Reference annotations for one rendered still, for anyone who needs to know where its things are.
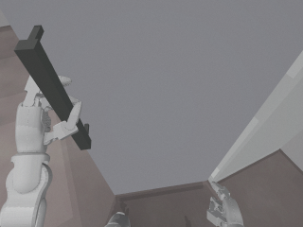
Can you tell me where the robot left forearm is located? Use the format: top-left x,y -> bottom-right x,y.
0,152 -> 53,227

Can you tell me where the robot right hand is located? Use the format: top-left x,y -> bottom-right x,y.
206,181 -> 244,227

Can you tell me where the fridge door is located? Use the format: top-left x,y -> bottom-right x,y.
0,0 -> 303,195

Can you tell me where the robot left hand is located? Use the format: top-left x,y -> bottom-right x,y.
15,75 -> 82,153

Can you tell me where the handle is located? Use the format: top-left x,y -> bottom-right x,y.
14,25 -> 92,150

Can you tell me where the robot left thigh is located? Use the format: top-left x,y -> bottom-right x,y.
104,214 -> 131,227

